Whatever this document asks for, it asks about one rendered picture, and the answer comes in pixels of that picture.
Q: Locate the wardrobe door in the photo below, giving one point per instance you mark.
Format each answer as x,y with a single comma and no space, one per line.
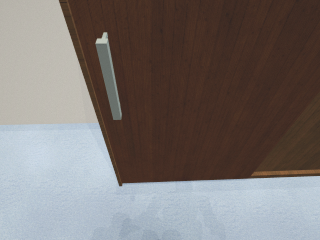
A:
207,88
299,148

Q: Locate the handle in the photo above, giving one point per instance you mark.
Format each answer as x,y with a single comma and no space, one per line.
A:
105,59

